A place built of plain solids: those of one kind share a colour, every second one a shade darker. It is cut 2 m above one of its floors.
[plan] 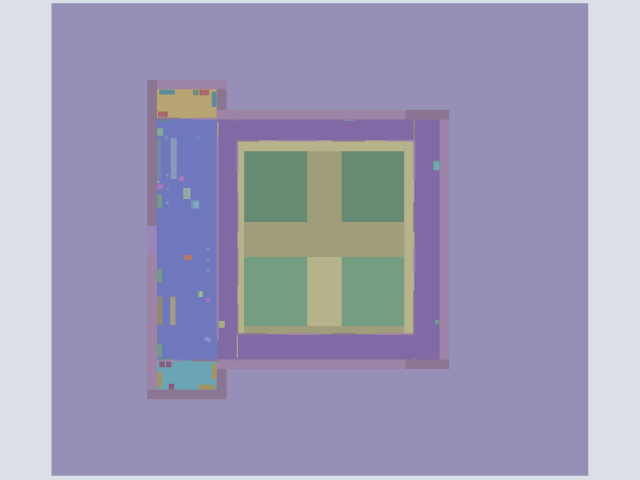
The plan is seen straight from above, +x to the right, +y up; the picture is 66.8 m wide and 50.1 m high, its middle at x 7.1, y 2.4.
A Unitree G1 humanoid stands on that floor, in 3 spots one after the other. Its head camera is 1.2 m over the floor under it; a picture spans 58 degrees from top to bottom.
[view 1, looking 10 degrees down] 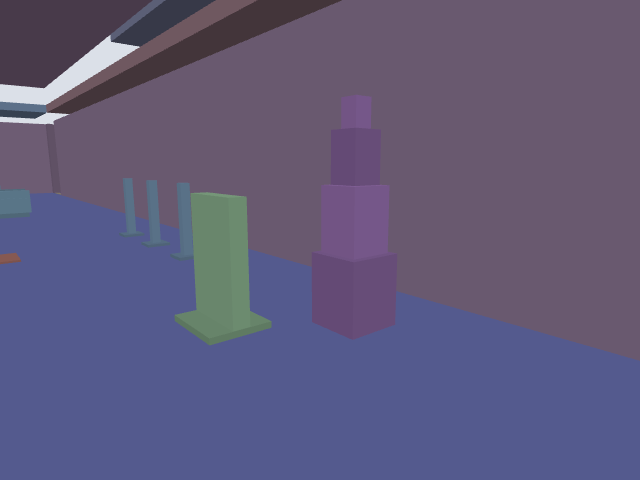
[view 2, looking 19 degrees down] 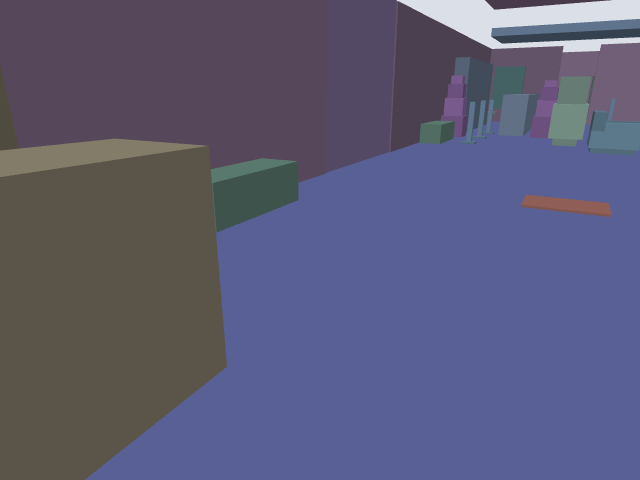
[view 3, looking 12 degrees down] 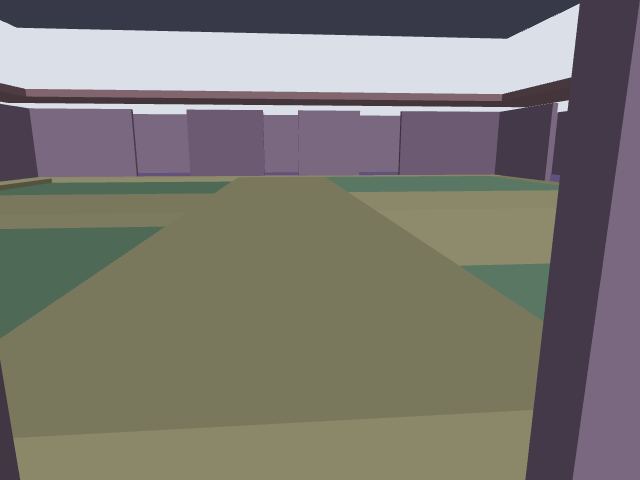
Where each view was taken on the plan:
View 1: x -6.79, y -6.12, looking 50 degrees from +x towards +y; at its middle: wall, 4.94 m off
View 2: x -6.79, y -4.80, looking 119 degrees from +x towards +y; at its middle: floor_foyer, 3.69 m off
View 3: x -2.54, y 2.45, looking -5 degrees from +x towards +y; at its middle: floor_gang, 5.77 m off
